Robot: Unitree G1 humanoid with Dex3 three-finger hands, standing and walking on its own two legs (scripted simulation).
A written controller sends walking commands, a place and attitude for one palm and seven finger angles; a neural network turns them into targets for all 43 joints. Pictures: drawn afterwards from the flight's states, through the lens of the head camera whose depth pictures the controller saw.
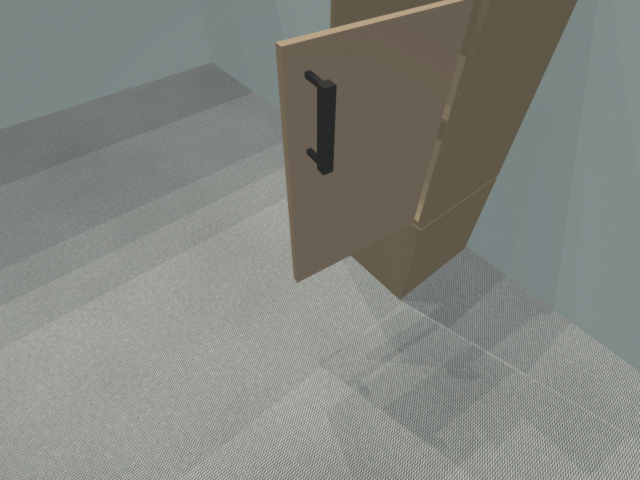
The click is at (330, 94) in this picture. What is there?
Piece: cupboard door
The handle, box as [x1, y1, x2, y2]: [305, 70, 336, 174]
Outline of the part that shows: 309,70 305,71 305,77 317,87 317,152 316,153 311,148 307,149 307,154 317,164 317,169 322,174 325,174 332,171 336,85 328,79 322,80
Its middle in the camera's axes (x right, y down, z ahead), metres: +0.00 -0.19 +0.64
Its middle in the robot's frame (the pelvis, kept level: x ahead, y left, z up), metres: +0.62 +0.04 +0.11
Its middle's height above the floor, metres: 0.89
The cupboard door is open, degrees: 83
